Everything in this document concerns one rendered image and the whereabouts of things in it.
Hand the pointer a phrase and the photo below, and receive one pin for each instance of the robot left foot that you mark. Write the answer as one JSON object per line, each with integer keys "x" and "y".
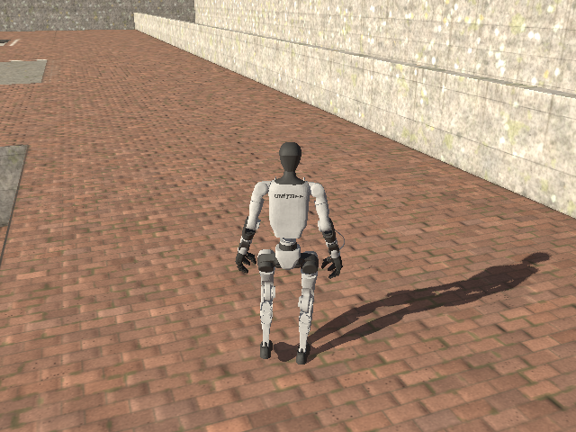
{"x": 265, "y": 351}

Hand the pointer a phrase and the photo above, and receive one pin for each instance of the robot left forearm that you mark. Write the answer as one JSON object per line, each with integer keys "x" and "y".
{"x": 246, "y": 239}

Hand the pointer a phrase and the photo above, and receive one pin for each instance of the right robot hand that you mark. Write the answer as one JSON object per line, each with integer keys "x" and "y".
{"x": 337, "y": 263}

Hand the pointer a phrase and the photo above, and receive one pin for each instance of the left robot shin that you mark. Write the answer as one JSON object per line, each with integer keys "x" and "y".
{"x": 266, "y": 315}

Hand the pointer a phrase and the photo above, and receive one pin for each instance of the right robot upper arm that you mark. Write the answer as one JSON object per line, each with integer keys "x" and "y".
{"x": 321, "y": 204}

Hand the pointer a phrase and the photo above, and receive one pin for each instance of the robot right forearm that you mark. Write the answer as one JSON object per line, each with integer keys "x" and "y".
{"x": 331, "y": 241}

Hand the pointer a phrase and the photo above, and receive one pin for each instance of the left robot upper arm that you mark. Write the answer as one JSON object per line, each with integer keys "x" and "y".
{"x": 256, "y": 204}

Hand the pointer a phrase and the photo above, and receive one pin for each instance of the left robot hand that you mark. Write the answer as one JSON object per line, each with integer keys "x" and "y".
{"x": 244, "y": 258}

